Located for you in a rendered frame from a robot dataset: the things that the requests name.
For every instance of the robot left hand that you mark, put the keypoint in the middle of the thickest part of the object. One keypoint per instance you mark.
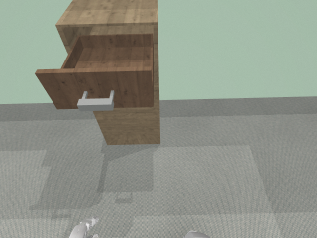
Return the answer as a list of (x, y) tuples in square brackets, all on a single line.
[(80, 231)]

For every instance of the drawer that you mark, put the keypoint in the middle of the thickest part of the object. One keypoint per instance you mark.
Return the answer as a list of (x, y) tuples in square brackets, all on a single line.
[(99, 64)]

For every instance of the cabinet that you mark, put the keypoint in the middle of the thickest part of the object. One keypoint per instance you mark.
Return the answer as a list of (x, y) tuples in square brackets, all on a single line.
[(127, 125)]

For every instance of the handle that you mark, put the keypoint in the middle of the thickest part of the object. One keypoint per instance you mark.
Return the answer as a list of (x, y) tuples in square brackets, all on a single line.
[(96, 104)]

